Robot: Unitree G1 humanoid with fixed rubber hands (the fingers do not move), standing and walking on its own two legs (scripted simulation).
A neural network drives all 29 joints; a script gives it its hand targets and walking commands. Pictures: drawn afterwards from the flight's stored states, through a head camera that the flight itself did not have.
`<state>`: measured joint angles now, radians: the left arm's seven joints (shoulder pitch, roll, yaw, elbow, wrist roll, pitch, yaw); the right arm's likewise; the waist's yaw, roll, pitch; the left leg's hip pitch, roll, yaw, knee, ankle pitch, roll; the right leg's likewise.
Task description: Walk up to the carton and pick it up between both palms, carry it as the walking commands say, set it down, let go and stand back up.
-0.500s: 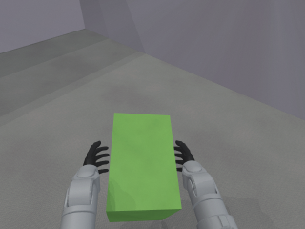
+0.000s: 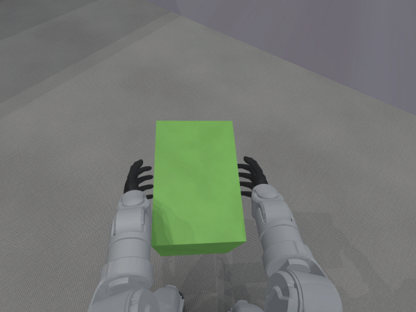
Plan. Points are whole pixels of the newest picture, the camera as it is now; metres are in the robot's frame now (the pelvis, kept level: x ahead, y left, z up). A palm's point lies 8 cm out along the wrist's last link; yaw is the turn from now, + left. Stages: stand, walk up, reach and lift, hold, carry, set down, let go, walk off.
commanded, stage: set down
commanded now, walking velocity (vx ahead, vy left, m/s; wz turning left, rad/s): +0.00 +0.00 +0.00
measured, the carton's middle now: (194, 192) +0.38 +0.07 -0.09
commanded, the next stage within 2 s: none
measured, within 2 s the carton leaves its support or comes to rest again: neither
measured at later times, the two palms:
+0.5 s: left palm (146, 210) +0.32 +0.18 -0.11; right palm (249, 197) +0.39 -0.06 -0.11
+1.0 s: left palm (148, 210) +0.36 +0.20 -0.20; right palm (238, 200) +0.42 -0.05 -0.19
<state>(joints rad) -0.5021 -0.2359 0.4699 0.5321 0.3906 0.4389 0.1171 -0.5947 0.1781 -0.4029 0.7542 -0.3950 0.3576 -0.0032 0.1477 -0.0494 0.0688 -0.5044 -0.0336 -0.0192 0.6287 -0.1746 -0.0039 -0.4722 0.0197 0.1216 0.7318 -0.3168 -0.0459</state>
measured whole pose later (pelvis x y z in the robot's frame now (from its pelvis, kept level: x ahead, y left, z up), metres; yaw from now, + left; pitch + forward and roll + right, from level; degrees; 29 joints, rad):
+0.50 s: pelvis -0.01 -0.03 -0.05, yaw +0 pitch +24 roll +0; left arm -0.54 -0.23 0.53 0.48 0.35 0.25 0.06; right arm -0.67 0.22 -0.37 0.69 -0.35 0.20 -0.12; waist 0.15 -0.07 -0.04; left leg -1.10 0.01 -0.07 0.94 -0.25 -0.05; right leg -1.05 0.08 0.08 1.01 -0.37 0.00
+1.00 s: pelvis -0.01 -0.02 -0.13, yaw +0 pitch +37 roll -1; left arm -0.63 -0.19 0.50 0.50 0.26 0.24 0.11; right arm -0.76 0.19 -0.34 0.70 -0.29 0.18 -0.16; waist 0.14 -0.08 -0.19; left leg -1.55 -0.01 -0.07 1.27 -0.36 -0.04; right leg -1.49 0.09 0.07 1.33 -0.48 0.02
